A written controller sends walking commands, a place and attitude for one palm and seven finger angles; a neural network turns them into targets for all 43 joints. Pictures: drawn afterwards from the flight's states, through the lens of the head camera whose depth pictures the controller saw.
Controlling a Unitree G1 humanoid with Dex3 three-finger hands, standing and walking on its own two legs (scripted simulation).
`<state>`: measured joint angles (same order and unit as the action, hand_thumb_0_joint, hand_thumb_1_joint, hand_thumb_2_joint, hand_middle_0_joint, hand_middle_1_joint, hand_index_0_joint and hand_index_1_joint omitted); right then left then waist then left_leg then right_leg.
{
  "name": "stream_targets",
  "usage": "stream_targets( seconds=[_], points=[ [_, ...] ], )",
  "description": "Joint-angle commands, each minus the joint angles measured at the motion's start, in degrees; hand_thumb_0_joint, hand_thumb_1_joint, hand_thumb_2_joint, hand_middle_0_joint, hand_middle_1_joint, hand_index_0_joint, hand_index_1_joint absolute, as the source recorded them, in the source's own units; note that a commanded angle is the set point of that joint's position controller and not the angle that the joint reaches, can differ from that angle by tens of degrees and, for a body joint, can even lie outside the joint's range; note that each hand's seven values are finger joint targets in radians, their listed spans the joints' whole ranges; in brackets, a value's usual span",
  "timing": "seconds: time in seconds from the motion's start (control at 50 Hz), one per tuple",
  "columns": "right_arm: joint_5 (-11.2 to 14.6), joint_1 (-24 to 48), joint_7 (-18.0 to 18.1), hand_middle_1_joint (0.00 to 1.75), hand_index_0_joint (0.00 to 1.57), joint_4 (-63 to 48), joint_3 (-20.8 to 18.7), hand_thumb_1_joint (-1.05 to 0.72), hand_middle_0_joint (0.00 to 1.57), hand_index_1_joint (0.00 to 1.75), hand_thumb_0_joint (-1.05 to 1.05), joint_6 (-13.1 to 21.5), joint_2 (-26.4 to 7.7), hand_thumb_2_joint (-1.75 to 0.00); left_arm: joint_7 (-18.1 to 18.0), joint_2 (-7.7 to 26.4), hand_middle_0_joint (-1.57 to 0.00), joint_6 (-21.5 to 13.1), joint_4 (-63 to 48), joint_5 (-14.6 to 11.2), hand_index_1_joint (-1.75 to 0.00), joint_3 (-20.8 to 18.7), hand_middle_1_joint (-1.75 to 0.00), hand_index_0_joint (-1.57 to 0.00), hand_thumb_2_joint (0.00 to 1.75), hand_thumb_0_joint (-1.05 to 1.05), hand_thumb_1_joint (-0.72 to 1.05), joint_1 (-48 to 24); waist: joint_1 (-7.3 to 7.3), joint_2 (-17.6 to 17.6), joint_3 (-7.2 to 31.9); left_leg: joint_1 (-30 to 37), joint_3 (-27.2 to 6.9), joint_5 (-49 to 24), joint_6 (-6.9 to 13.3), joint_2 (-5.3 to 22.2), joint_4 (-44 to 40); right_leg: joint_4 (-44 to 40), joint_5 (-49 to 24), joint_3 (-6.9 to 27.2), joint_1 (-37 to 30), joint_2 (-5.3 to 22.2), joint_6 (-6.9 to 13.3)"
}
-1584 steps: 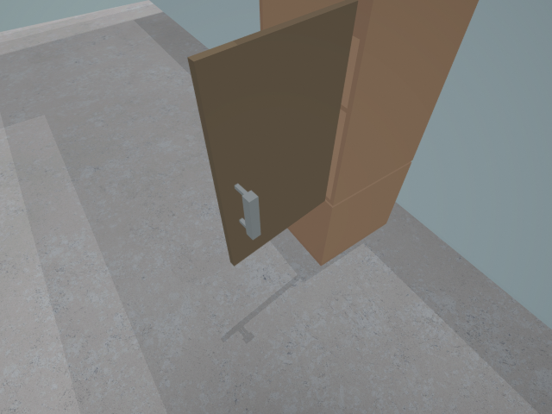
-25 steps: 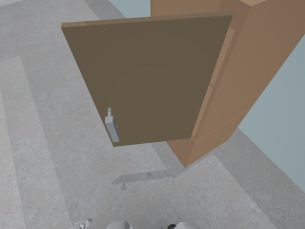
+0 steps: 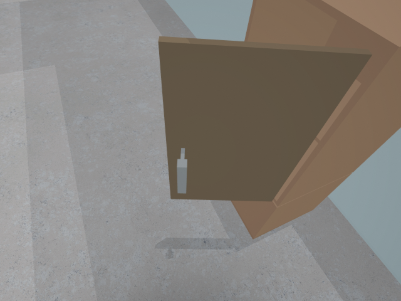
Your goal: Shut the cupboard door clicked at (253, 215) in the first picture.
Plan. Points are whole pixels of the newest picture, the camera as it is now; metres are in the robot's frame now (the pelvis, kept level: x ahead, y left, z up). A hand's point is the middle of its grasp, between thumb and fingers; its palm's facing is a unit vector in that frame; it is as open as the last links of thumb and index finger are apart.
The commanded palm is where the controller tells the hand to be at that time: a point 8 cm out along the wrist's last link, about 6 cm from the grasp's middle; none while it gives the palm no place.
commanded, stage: come to a stop and stand still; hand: left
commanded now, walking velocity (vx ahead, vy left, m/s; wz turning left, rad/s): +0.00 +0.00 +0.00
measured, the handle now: (182, 171) +0.44 +0.09 -0.10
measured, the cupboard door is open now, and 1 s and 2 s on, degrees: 65 65 65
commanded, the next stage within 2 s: look again from close up in 0.84 s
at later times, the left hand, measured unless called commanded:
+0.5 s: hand out of the picture +0.01 +0.19 -0.16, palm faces +0.00 -0.98 -0.20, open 7.3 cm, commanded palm none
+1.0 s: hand out of the picture -0.07 +0.17 -0.17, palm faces +0.00 -0.99 -0.14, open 7.3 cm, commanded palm none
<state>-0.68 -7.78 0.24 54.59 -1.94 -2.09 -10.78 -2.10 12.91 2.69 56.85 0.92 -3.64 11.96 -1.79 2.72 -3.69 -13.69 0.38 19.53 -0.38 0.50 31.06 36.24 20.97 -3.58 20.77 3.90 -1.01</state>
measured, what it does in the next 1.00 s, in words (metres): steps on the spot: right foot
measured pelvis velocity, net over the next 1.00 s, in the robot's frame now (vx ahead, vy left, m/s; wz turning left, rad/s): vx -0.05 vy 0.02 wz -0.03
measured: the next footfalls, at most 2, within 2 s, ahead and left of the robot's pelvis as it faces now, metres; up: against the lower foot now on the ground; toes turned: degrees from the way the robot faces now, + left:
right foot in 0.24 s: -0.02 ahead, -0.11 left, +0.00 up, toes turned -1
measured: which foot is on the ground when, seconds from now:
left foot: down 0.00-1.00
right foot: up 0.00-0.22, down 0.24-1.00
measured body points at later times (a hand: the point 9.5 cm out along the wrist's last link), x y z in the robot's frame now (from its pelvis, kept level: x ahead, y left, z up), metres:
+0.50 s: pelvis -0.03 +0.01 +0.01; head -0.03 +0.02 +0.46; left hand +0.01 +0.24 -0.15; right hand -0.05 -0.21 -0.15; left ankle -0.02 +0.12 -0.73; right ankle -0.06 -0.11 -0.73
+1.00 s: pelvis -0.05 +0.02 +0.01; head -0.03 +0.03 +0.46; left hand -0.07 +0.22 -0.16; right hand -0.06 -0.20 -0.15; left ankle -0.02 +0.12 -0.73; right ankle -0.06 -0.11 -0.73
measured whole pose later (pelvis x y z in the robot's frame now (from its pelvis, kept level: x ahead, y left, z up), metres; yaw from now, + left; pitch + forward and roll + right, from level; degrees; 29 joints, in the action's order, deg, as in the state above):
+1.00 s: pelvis -0.05 +0.02 +0.01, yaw -2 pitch -1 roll -1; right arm -0.2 -17.2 1.1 63.5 0.0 0.4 -7.5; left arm -2.7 6.5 -1.0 64.9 0.6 0.7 18.5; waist 0.3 0.5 -2.6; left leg -13.6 2.1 12.5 1.3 0.4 26.7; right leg 23.6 13.7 0.7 9.2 -0.3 -0.7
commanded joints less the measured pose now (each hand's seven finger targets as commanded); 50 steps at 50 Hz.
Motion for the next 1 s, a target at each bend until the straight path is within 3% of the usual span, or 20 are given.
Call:
stream_targets(
  seconds=[0.0,0.02,0.06,0.12,0.16,0.18,0.22,0.24,0.26,0.28,0.3,0.4,0.48,0.6,0.74,0.9,0.92,0.94,0.96,0.98],
  points=[
    [-1.15,-2.0,2.38,0.3,0.2,-2.22,-0.82,-0.9,0.2,0.3,0.0,1.55,-9.84,-0.9,0.15,2.86,-0.2,-0.09,-3.17,0.0,-0.3,-0.1,-0.3,-0.2,0.9,0.0,0.9,1.06,0.5,-16.13,3.62,0.98,-10.67,-42.28,9.78,15.55,-12.36,14.6,8.36,5.39,-0.18,-2.27,0.61],
    [-0.99,-2.4,2.51,0.3,0.2,-1.83,-0.47,-0.9,0.2,0.3,0.0,1.56,-8.98,-0.9,0.23,3.84,-0.2,-0.09,-2.48,0.04,-0.3,-0.21,-0.3,-0.2,0.9,0.0,0.9,0.73,0.7,-14.99,3.3,2.07,-9.3,-44.86,9.4,14.24,-11.3,15.53,6.64,6.47,0.19,-2.75,0.66],
    [-0.68,-2.5,2.56,0.3,0.2,-1.18,-0.04,-0.9,0.2,0.3,0.0,1.77,-8.56,-0.9,0.44,3.6,-0.2,-0.39,-1.75,-0.31,-0.3,0.12,-0.3,-0.2,0.9,0.0,0.9,1.74,0.25,-13.97,4.84,4.66,-7.37,-42.33,9.18,12.96,-10.86,12.79,5.64,5.94,-1.47,-2.82,0.5],
    [-0.41,-5.03,2.51,0.3,0.2,0.61,-0.4,-0.9,0.2,0.3,0.0,2.0,-8.81,-0.9,0.75,2.62,-0.2,-0.96,-1.23,-0.41,-0.3,0.95,-0.3,-0.2,0.9,0.0,0.9,1.08,1.1,-11.17,5.9,8.94,-8.02,-41.31,8.75,12.34,-10.22,1.25,2.66,3.83,-4.35,-2.95,0.19],
    [0.12,-6.21,2.45,0.3,0.2,1.95,-0.51,-0.9,0.2,0.3,0.0,2.06,-8.15,-0.9,0.58,2.67,-0.2,-1.43,0.37,-0.43,-0.3,1.07,-0.3,-0.2,0.9,0.0,0.9,3.32,0.57,-9.3,6.97,7.0,-7.87,-35.76,6.91,10.82,-8.5,-9.21,-6.85,3.98,-11.59,-3.02,0.5],
    [0.48,-6.24,2.32,0.3,0.2,2.32,-0.34,-0.9,0.2,0.3,0.0,2.16,-7.55,-0.9,0.39,3.24,-0.2,-1.84,1.46,-0.42,-0.3,1.17,-0.3,-0.2,0.9,0.0,0.9,5.06,0.07,-6.7,7.28,4.83,-7.25,-29.67,4.92,8.64,-7.24,-14.42,-14.04,6.68,-15.25,-1.9,1.16],
    [0.87,-7.31,1.83,0.3,0.2,2.62,0.1,-0.9,0.2,0.3,0.0,2.3,-4.64,-0.9,0.14,5.31,-0.2,-2.66,2.22,-0.22,-0.3,1.23,-0.3,-0.2,0.9,0.0,0.9,4.03,1.95,0.17,5.0,1.15,-3.47,-15.08,1.08,3.93,-7.55,-15.83,-23.85,12.81,-15.8,5.31,4.33],
    [0.76,-7.86,1.51,0.3,0.2,3.18,0.25,-0.9,0.2,0.3,0.0,2.35,-4.66,-0.9,0.26,5.83,-0.2,-2.62,1.99,-0.33,-0.3,1.55,-0.3,-0.2,0.9,0.0,0.9,2.5,2.67,-2.11,3.73,3.53,-3.59,-12.51,0.57,3.07,-9.44,-15.47,-20.57,11.78,-11.81,5.83,4.87],
    [0.39,-8.51,1.35,0.3,0.2,3.84,0.27,-0.9,0.2,0.3,0.0,2.52,-4.74,-0.9,0.28,5.28,-0.2,-2.56,2.2,-0.33,-0.3,1.62,-0.3,-0.2,0.9,0.0,0.9,2.14,2.61,-3.47,3.98,4.77,-4.1,-18.95,0.83,3.46,-10.08,-13.61,-22.42,10.1,-11.98,3.49,3.89],
    [0.13,-8.86,1.6,0.3,0.2,4.79,0.28,-0.9,0.2,0.3,0.0,2.53,-5.16,-0.9,0.08,4.27,-0.2,-2.81,2.81,-0.51,-0.3,1.61,-0.3,-0.2,0.9,0.0,0.9,2.58,2.32,1.11,5.13,5.85,-4.1,-22.33,0.97,4.47,-9.21,-13.08,-23.46,9.74,-13.01,1.81,3.47],
    [0.28,-9.29,1.7,0.3,0.2,5.46,0.25,-0.9,0.2,0.3,0.0,2.64,-5.44,-0.9,-0.02,3.53,-0.2,-2.83,3.17,-0.54,-0.3,1.9,-0.3,-0.2,0.9,0.0,0.9,2.93,2.16,3.03,4.58,6.08,-3.98,-21.02,1.22,4.87,-9.5,-14.02,-21.09,8.91,-12.84,1.7,3.24],
    [0.24,-9.82,1.51,0.3,0.2,7.52,0.83,-0.9,0.2,0.3,0.0,2.66,-4.73,-0.9,-0.05,2.42,-0.2,-2.6,4.2,-0.5,-0.3,2.34,-0.3,-0.2,0.9,0.0,0.9,3.37,1.82,1.12,-0.46,4.34,-3.93,-13.04,1.3,4.4,-12.78,-17.68,-11.26,9.51,-10.53,1.25,2.66],
    [0.07,-10.55,1.58,0.3,0.2,8.56,1.1,-0.9,0.2,0.3,0.0,2.43,-4.04,-0.9,-0.04,1.82,-0.2,-2.36,4.9,-0.52,-0.3,2.47,-0.3,-0.2,0.9,0.0,0.9,4.34,1.73,-3.36,-3.05,2.34,-4.0,-7.05,1.06,4.04,-15.07,-18.52,-8.16,9.92,-9.51,0.87,2.66],
    [0.12,-12.17,1.63,0.3,0.2,8.93,0.97,-0.9,0.2,0.3,0.0,2.15,-3.35,-0.9,0.03,1.29,-0.2,-2.49,5.36,-0.38,-0.3,2.55,-0.3,-0.2,0.9,0.0,0.9,5.83,1.85,-2.49,-3.82,1.83,-3.87,-3.87,1.12,3.83,-15.18,-20.08,-5.2,9.96,-8.48,0.66,2.58],
    [0.14,-13.04,1.88,0.3,0.2,9.21,1.0,-0.9,0.2,0.3,0.0,2.67,-2.98,-0.9,-0.02,-0.08,-0.2,-2.86,6.29,-0.52,-0.3,2.73,-0.3,-0.2,0.9,0.0,0.9,7.48,1.96,-2.46,-1.17,3.64,-4.04,-7.02,1.28,4.16,-14.42,-19.1,-7.98,9.67,-8.75,0.75,2.62],
    [0.38,-13.34,2.12,0.3,0.2,9.21,0.9,-0.9,0.2,0.3,0.0,2.8,-2.52,-0.9,-0.24,-1.03,-0.2,-2.94,7.22,-0.34,-0.3,2.93,-0.3,-0.2,0.9,0.0,0.9,9.28,1.95,-2.78,-1.79,3.65,-4.27,-8.07,1.56,4.47,-14.1,-18.77,-9.53,9.34,-8.58,0.46,2.46],
    [0.51,-6.69,1.19,0.3,0.2,5.43,1.53,-0.9,0.2,0.3,0.0,4.49,-3.66,-0.9,-2.22,0.91,-0.2,-5.54,8.1,0.92,-0.3,3.59,-0.3,-0.2,0.9,0.0,0.9,12.92,-0.21,-6.46,-0.01,0.9,-1.65,-19.21,0.33,5.29,-0.76,-16.91,-28.68,10.03,-9.34,4.12,2.38],
    [0.3,-10.43,0.91,0.3,0.2,3.91,1.39,-0.9,0.2,0.3,0.0,3.96,-1.1,-0.9,-1.8,3.59,-0.2,-5.76,5.57,0.02,-0.3,2.95,-0.3,-0.2,0.9,0.0,0.9,10.44,3.38,-6.97,4.66,2.31,-2.51,-6.95,0.48,2.89,-3.54,-15.6,-15.94,11.59,-9.44,4.89,3.9],
    [0.01,-11.53,1.03,0.3,0.2,4.5,1.19,-0.9,0.2,0.3,0.0,4.12,-1.86,-0.9,-1.22,2.6,-0.2,-5.39,4.91,-0.04,-0.3,3.11,-0.3,-0.2,0.9,0.0,0.9,8.76,3.18,-10.36,3.33,1.76,-3.41,-7.34,1.26,3.46,-5.82,-13.62,-7.35,9.92,-7.57,2.88,4.41],
    [0.02,-12.57,0.96,0.3,0.2,4.55,1.24,-0.9,0.2,0.3,0.0,4.18,-2.39,-0.9,-1.0,1.79,-0.2,-5.25,5.1,0.03,-0.3,3.37,-0.3,-0.2,0.9,0.0,0.9,9.31,3.17,-9.97,3.9,0.24,-4.72,-7.92,1.86,4.2,-5.97,-12.84,-4.52,8.47,-7.72,0.98,4.21]
  ],
)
